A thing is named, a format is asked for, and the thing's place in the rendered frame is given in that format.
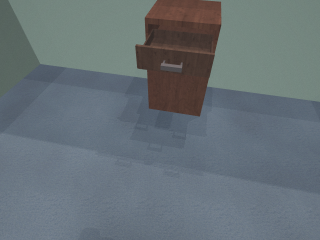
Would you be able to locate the handle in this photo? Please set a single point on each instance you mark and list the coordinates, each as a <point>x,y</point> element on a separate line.
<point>171,67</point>

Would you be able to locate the drawer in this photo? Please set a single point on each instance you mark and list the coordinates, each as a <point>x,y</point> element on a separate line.
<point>194,50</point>

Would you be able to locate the cabinet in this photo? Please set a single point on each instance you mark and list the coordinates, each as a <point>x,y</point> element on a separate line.
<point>172,92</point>

